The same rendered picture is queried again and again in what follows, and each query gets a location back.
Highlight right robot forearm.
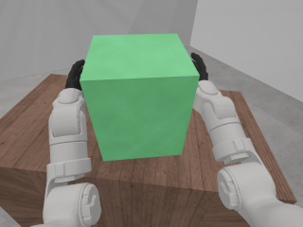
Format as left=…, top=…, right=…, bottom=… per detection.
left=192, top=79, right=276, bottom=192

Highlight robot left hand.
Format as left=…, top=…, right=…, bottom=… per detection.
left=64, top=60, right=85, bottom=94

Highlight robot right hand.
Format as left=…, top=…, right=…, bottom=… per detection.
left=190, top=52, right=208, bottom=81

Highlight right robot upper arm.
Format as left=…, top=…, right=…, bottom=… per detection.
left=217, top=161, right=303, bottom=227

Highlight left robot upper arm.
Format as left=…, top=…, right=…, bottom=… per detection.
left=30, top=183, right=101, bottom=227

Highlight left robot forearm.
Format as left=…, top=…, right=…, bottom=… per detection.
left=43, top=88, right=92, bottom=222

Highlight carton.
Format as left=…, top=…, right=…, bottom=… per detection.
left=80, top=33, right=200, bottom=162

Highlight pedestal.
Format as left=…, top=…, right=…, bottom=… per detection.
left=0, top=74, right=297, bottom=227

